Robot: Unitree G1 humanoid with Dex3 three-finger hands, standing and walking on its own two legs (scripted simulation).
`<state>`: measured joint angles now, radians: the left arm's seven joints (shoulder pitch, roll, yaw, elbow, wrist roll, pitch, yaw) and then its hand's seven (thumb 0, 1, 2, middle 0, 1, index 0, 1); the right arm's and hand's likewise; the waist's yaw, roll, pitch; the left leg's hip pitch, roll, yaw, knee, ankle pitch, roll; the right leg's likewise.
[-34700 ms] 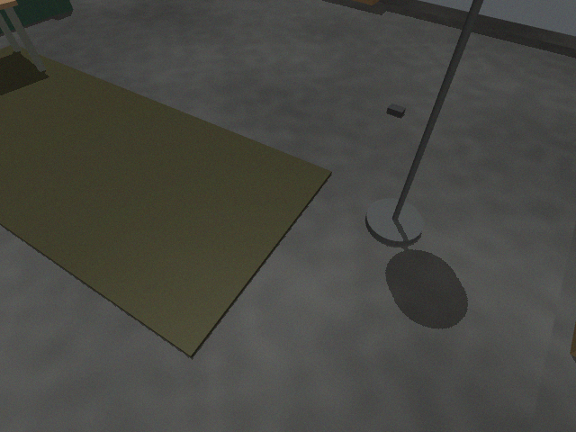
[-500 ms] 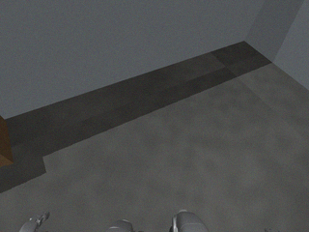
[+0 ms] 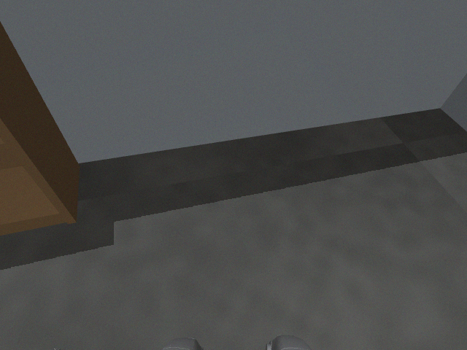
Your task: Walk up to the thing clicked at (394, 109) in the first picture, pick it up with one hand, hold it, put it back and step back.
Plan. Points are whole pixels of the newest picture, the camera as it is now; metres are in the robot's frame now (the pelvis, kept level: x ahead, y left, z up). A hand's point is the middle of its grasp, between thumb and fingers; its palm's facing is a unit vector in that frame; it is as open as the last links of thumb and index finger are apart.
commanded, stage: walk up
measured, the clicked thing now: out of the picture -0.46 -0.56 -0.73
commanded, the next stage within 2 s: stand in 1.22 s
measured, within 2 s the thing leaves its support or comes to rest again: neither
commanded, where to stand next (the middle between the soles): +0.09 -0.04 m, yaw +4 degrees
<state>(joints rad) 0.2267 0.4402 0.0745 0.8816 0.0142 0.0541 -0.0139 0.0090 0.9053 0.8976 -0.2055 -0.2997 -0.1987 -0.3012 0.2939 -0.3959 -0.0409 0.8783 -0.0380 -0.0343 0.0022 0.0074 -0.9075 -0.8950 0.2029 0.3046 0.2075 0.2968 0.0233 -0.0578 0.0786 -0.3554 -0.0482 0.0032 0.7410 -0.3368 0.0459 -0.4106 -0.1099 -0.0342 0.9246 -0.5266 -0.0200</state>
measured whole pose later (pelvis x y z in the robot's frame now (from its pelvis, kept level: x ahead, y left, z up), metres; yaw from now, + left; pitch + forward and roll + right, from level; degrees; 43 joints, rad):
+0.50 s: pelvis +0.01 -0.02 +0.02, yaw +6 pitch -2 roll -1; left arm 0.16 0.38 0.02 1.01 0.01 -0.01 -0.01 0.01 0.90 0.90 -0.21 -0.30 -0.20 -0.30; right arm 0.14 -0.35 0.00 1.00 -0.01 -0.03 0.02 0.01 -0.91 -0.90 0.20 0.30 0.21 0.30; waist 0.03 0.00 0.06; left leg -0.31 -0.04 -0.09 0.62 -0.26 0.00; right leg -0.22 -0.07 -0.07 0.59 -0.32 0.04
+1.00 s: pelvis +0.02 -0.03 +0.03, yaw +8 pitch -2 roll -1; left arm 0.08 0.37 0.03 1.11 0.01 0.00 -0.01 0.01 0.90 0.90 -0.21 -0.30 -0.20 -0.30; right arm 0.09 -0.36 0.00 1.12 -0.01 -0.01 0.01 0.01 -0.91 -0.90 0.20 0.30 0.21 0.30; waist 0.02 0.00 0.06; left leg -0.23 -0.03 -0.14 0.47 -0.20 -0.02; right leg -0.12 -0.06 -0.12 0.44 -0.27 0.03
